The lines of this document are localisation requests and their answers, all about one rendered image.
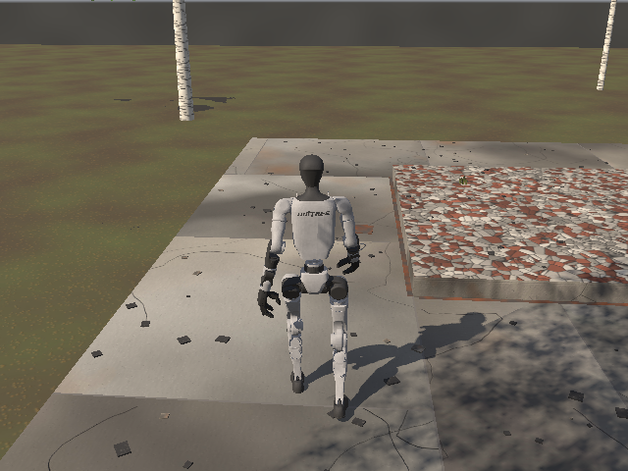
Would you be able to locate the robot left hand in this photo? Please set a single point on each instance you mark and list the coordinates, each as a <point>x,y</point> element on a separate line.
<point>262,301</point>

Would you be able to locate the right robot shin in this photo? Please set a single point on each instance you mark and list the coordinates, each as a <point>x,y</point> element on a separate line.
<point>340,369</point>

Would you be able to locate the robot right hand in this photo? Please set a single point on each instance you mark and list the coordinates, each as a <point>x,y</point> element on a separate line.
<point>351,269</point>

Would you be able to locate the robot head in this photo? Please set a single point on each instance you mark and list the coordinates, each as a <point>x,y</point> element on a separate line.
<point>311,168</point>

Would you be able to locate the right robot upper arm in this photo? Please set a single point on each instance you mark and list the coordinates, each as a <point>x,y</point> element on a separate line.
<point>347,221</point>

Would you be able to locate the left robot upper arm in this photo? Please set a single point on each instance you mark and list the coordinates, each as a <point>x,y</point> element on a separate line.
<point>281,208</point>

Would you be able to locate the robot left forearm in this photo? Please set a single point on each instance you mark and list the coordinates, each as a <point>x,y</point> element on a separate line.
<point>270,268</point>

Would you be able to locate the robot right forearm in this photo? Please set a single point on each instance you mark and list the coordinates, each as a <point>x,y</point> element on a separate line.
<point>353,252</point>

